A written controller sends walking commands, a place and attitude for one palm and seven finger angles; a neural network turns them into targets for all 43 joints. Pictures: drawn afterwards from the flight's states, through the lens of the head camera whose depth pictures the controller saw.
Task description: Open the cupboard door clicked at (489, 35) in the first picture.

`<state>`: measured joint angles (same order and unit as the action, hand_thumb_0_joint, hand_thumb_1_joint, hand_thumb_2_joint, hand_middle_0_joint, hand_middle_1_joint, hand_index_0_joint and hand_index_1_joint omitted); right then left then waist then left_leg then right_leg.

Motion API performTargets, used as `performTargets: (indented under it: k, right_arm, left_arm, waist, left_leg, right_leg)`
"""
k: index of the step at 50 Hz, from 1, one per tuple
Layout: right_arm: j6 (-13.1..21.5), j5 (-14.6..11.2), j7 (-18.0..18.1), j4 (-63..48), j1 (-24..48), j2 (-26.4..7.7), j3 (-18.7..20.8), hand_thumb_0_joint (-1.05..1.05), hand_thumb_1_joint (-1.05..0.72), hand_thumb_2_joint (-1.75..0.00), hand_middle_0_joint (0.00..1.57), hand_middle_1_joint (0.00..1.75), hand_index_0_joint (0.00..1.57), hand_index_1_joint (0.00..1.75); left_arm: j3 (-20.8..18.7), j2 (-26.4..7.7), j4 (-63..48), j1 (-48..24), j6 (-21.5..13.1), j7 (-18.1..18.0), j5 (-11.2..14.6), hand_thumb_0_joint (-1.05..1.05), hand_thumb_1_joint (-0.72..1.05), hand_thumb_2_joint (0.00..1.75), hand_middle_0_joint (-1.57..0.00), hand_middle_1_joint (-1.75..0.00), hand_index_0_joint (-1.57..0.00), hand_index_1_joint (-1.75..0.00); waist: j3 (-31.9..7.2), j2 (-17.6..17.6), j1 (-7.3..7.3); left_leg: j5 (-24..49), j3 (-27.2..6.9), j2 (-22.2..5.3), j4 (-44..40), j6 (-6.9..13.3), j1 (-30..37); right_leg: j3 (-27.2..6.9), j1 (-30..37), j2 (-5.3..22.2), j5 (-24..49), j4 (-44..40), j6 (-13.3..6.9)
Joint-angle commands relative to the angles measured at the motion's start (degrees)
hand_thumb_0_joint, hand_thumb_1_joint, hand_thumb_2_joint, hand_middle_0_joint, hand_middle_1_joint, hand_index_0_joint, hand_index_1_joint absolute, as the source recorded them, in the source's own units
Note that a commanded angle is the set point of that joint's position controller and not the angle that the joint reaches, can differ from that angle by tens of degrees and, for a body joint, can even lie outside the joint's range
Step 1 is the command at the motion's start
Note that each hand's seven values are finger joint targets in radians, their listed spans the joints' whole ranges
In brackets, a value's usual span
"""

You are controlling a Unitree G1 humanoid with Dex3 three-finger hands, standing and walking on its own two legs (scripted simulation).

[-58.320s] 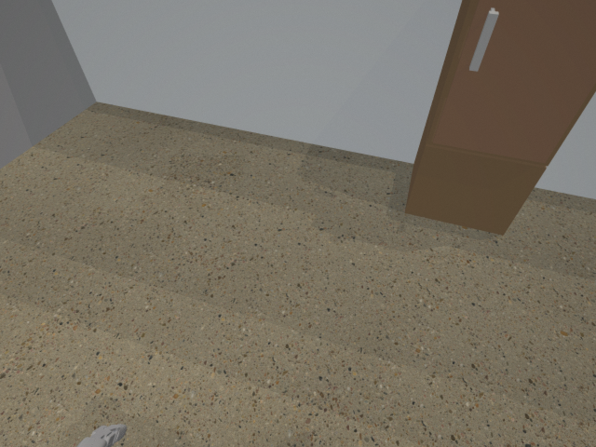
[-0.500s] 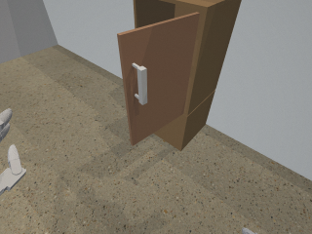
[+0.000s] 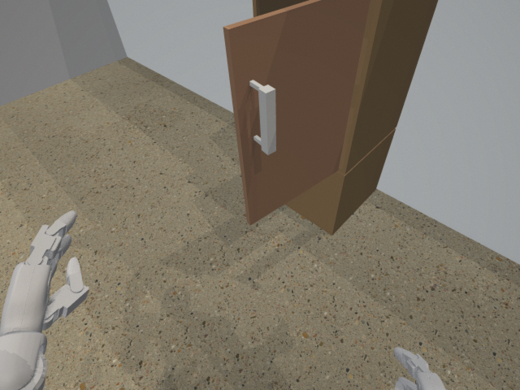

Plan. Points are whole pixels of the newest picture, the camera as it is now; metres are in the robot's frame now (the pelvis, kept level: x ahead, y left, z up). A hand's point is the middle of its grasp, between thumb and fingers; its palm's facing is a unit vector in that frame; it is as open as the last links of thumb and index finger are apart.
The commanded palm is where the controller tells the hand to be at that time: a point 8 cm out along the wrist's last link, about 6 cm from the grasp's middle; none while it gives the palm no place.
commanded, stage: let the arm hang, fingers relaxed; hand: left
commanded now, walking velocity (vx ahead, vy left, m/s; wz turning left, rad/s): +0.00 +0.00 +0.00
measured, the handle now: (261, 117) +0.66 +0.04 +0.07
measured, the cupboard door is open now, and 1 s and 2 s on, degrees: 81 81 81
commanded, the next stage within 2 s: look to check the result in 1.02 s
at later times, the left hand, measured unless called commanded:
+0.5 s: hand out of the picture +0.00 +0.16 -0.15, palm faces +0.07 -0.96 -0.28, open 7.2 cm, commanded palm none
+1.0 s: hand out of the picture -0.04 +0.16 -0.15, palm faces +0.04 -0.97 -0.23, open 7.4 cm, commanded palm none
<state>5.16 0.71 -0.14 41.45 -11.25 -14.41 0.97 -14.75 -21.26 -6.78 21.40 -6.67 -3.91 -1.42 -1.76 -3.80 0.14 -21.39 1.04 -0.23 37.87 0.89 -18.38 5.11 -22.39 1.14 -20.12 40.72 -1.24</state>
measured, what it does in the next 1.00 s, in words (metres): steps on the spot: left foot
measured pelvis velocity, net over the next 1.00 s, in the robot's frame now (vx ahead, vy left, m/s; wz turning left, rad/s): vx -0.04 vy -0.03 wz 0.02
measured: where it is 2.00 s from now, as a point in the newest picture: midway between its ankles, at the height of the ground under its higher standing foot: outside the picture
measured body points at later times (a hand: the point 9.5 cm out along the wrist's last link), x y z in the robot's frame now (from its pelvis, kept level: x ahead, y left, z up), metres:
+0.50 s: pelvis -0.03 -0.05 +0.02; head -0.01 -0.05 +0.46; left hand +0.00 +0.21 -0.13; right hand +0.01 -0.29 -0.14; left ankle -0.06 +0.07 -0.72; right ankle +0.00 -0.11 -0.72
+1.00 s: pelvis -0.04 -0.03 +0.02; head -0.03 -0.04 +0.47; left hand -0.04 +0.21 -0.13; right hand -0.07 -0.25 -0.14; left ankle -0.06 +0.07 -0.72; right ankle +0.00 -0.11 -0.72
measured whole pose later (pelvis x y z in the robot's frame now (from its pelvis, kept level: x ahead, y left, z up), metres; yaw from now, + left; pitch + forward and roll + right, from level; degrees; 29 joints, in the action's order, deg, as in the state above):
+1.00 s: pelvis -0.04 -0.03 +0.02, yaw +1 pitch -1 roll +0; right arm -0.5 1.3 1.8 65.8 -18.0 -10.2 0.1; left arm -0.9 -9.5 65.6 13.7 -0.1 -1.4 -0.8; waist 2.5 -1.3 -0.4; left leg -12.8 1.7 1.9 21.8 2.0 -7.9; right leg 0.8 -12.4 -2.6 -8.1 21.5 -3.0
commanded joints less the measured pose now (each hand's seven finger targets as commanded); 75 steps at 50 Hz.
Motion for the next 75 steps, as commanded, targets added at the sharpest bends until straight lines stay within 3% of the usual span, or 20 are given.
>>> performTargets:
  k: [1,3,5,7,8,9,10,11,14,18,22,24,25,26,28,30,33,39,52,75]
  right_arm:
    - [-0.9,2.5,0.7,-3.9,-1.7,-9.5,2.4,0.00,-0.90,-0.90,0.20,0.30,0.20,0.30]
    - [-1.4,3.0,1.3,-2.4,-1.0,-9.4,2.3,0.00,-0.90,-0.90,0.20,0.30,0.20,0.30]
    - [-2.5,2.5,1.5,-0.6,0.2,-8.8,1.7,0.00,-0.90,-0.90,0.20,0.30,0.20,0.30]
    - [-3.6,1.3,1.3,1.0,2.2,-7.9,1.4,0.00,-0.90,-0.90,0.20,0.30,0.20,0.30]
    - [-4.0,0.5,1.1,2.1,1.0,-5.4,1.2,0.00,-0.90,-0.90,0.20,0.30,0.20,0.30]
    - [-4.6,-0.2,0.9,2.1,-0.9,-2.7,0.9,0.00,-0.90,-0.90,0.20,0.30,0.20,0.30]
    - [-5.2,-0.1,1.0,3.6,-2.1,-2.4,0.8,0.00,-0.90,-0.90,0.20,0.30,0.20,0.30]
    - [-5.6,0.2,1.2,5.1,-0.9,-2.1,1.2,0.00,-0.90,-0.90,0.20,0.30,0.20,0.30]
    - [-6.3,0.2,1.9,8.0,-2.3,-2.7,2.6,0.00,-0.90,-0.90,0.20,0.30,0.20,0.30]
    - [-6.9,-0.3,1.8,11.4,-3.3,-0.1,2.1,0.00,-0.90,-0.90,0.20,0.30,0.20,0.30]
    - [-6.8,0.0,1.8,15.5,-8.6,0.0,1.7,0.00,-0.90,-0.90,0.20,0.30,0.20,0.30]
    - [-5.9,0.6,2.0,16.2,-6.7,-2.7,1.6,0.00,-0.90,-0.90,0.20,0.30,0.20,0.30]
    - [-5.9,0.9,2.2,16.3,-4.8,-3.3,1.2,0.00,-0.90,-0.90,0.20,0.30,0.20,0.30]
    - [-6.1,1.0,2.3,16.4,-4.7,-3.8,1.1,0.00,-0.90,-0.90,0.20,0.30,0.20,0.30]
    - [-5.8,0.8,1.9,18.2,-5.3,-2.7,0.8,0.00,-0.90,-0.90,0.20,0.30,0.20,0.30]
    - [-5.6,0.8,1.8,19.0,-5.6,-2.3,0.6,0.00,-0.90,-0.90,0.20,0.30,0.20,0.30]
    - [-5.5,0.9,1.9,19.9,-6.3,-2.9,0.5,0.00,-0.90,-0.90,0.20,0.30,0.20,0.30]
    - [-5.2,0.8,2.0,21.2,-7.9,-2.4,0.3,0.00,-0.90,-0.90,0.20,0.30,0.20,0.30]
    - [-4.2,0.5,2.3,22.4,-8.3,-2.8,0.3,0.00,-0.90,-0.90,0.20,0.30,0.20,0.30]
    - [-3.8,0.3,2.0,21.4,0.5,-8.9,1.0,0.00,-0.90,-0.90,0.20,0.30,0.20,0.30]
  left_arm:
    - [9.6,4.9,17.0,-4.2,7.2,3.6,-0.5,0.00,0.90,0.90,-0.20,-0.30,-0.20,-0.30]
    - [10.2,4.2,24.4,-7.3,6.8,3.1,-0.3,0.00,0.90,0.90,-0.20,-0.30,-0.20,-0.30]
    - [10.7,3.7,31.6,-7.5,6.9,3.0,0.2,0.00,0.90,0.90,-0.20,-0.30,-0.20,-0.30]
    - [10.6,2.2,39.1,-2.5,6.3,3.0,0.4,0.00,0.90,0.90,-0.20,-0.30,-0.20,-0.30]
    - [10.5,-0.2,42.9,-0.1,5.7,2.8,0.1,0.00,0.90,0.90,-0.20,-0.30,-0.20,-0.30]
    - [10.4,-4.0,45.0,0.0,5.2,2.5,-0.1,0.00,0.90,0.90,-0.20,-0.30,-0.20,-0.30]
    - [10.9,-3.9,47.2,-1.5,5.0,2.7,0.0,0.00,0.90,0.90,-0.20,-0.30,-0.20,-0.30]
    - [10.9,-2.4,49.1,-3.2,4.8,2.6,0.0,0.00,0.90,0.90,-0.20,-0.30,-0.20,-0.30]
    - [9.7,0.9,52.6,-4.5,4.5,1.6,-0.3,0.00,0.90,0.90,-0.20,-0.30,-0.20,-0.30]
    - [10.5,2.1,56.7,-5.8,5.2,1.5,0.0,0.00,0.90,0.90,-0.20,-0.30,-0.20,-0.30]
    - [11.0,3.0,60.1,-8.6,5.8,1.6,0.7,0.00,0.90,0.90,-0.20,-0.30,-0.20,-0.30]
    - [11.7,4.6,61.6,-7.6,5.8,2.1,1.2,0.00,0.90,0.90,-0.20,-0.30,-0.20,-0.30]
    - [12.0,5.3,62.4,-7.3,6.0,2.1,1.2,0.00,0.90,0.90,-0.20,-0.30,-0.20,-0.30]
    - [11.9,4.4,62.9,-7.9,5.9,2.0,0.8,0.00,0.90,0.90,-0.20,-0.30,-0.20,-0.30]
    - [11.8,2.7,64.9,-9.7,6.2,2.2,1.0,0.00,0.90,0.90,-0.20,-0.30,-0.20,-0.30]
    - [12.0,3.0,65.9,-9.1,6.1,2.3,1.0,0.00,0.90,0.90,-0.20,-0.30,-0.20,-0.30]
    - [12.2,3.3,67.6,-8.3,6.0,2.3,0.9,0.00,0.90,0.90,-0.20,-0.30,-0.20,-0.30]
    - [12.1,3.6,69.0,-7.1,5.8,2.2,0.8,0.00,0.90,0.90,-0.20,-0.30,-0.20,-0.30]
    - [12.1,3.2,70.2,-7.1,5.2,2.1,1.0,0.00,0.90,0.90,-0.20,-0.30,-0.20,-0.30]
    - [12.1,-2.0,69.2,-13.1,4.6,2.3,0.8,0.00,0.90,0.90,-0.20,-0.30,-0.20,-0.30]
  waist:
    - [1.1,4.1,-3.07]
    - [-2.1,6.7,-2.12]
    - [-3.5,2.6,-0.83]
    - [-5.5,-2.0,2.01]
    - [-7.5,2.8,2.01]
    - [-7.7,11.5,0.71]
    - [-6.0,9.8,0.27]
    - [-3.4,7.7,0.24]
    - [-3.6,9.4,-0.03]
    - [-1.4,6.3,-0.41]
    - [1.5,7.9,-2.73]
    - [2.8,0.0,-0.92]
    - [4.0,-1.0,-0.18]
    - [4.1,4.3,-0.07]
    - [5.5,0.6,-0.96]
    - [6.3,0.2,-0.65]
    - [7.3,4.5,-0.53]
    - [7.2,4.9,-0.46]
    - [4.8,3.3,-0.49]
    - [2.8,3.6,-0.86]
  left_leg:
    - [36.8,-25.8,-19.3,-16.2,13.1,1.8]
    - [56.9,-20.3,-17.4,-11.0,13.0,9.7]
    - [55.5,-14.2,-14.8,-10.7,10.5,10.5]
    - [41.6,-8.3,-9.6,-7.3,5.1,7.3]
    - [24.6,-3.7,-3.5,-3.0,1.4,2.4]
    - [2.4,-1.1,1.1,0.2,-1.1,-3.1]
    - [-9.3,-0.9,1.7,4.3,-1.4,-1.7]
    - [-9.2,-1.9,1.1,8.2,-1.0,-2.0]
    - [-7.3,-2.9,0.0,13.3,-0.8,-5.8]
    - [-5.2,-1.5,-0.6,4.0,-0.8,-0.7]
    - [6.1,-2.6,-1.6,-14.2,0.4,10.4]
    - [10.9,-8.6,-6.9,-17.8,2.9,10.4]
    - [8.1,-8.7,-7.9,-17.9,3.5,6.4]
    - [4.5,-7.1,-6.5,-17.0,2.9,4.5]
    - [4.0,-6.3,-4.9,-19.6,1.8,5.6]
    - [2.6,-6.6,-5.4,-21.3,1.8,4.6]
    - [0.8,-6.4,-4.8,-22.2,1.9,4.0]
    - [1.9,-5.8,-4.4,-22.1,2.0,4.6]
    - [8.1,-6.0,-5.1,-21.9,2.1,6.2]
    - [17.4,-6.1,-6.2,-22.4,1.5,11.7]
  right_leg:
    - [-9.7,-11.0,1.1,-9.3,22.7,2.0]
    - [-9.7,-11.1,0.8,-8.7,20.9,2.4]
    - [-8.3,-3.5,0.6,-6.6,9.5,2.3]
    - [-7.6,10.5,0.3,8.0,-8.7,1.8]
    - [-14.6,17.8,3.8,23.5,-13.8,0.4]
    - [-26.1,19.5,13.7,32.2,-18.0,-3.4]
    - [-27.9,16.1,17.9,29.8,-20.8,-7.4]
    - [-26.9,14.5,15.7,32.1,-20.8,-8.6]
    - [-22.2,21.2,13.4,47.3,-18.6,-7.0]
    - [-18.7,20.1,11.6,37.9,-21.3,-9.6]
    - [-16.5,11.5,8.5,15.2,-23.8,-5.5]
    - [-12.8,9.3,3.0,9.5,-23.0,-1.5]
    - [-12.2,11.4,2.6,9.5,-24.5,-0.1]
    - [-13.6,13.3,3.0,7.4,-27.1,1.0]
    - [-13.9,12.0,3.7,3.0,-26.7,-1.2]
    - [-12.8,12.4,3.2,3.3,-26.3,-1.5]
    - [-12.9,11.8,3.1,0.9,-26.9,-1.5]
    - [-13.0,11.0,3.3,1.2,-26.4,-1.7]
    - [-12.3,13.3,3.9,9.3,-23.3,-2.5]
    - [-11.8,15.0,5.0,20.4,-22.4,-2.2]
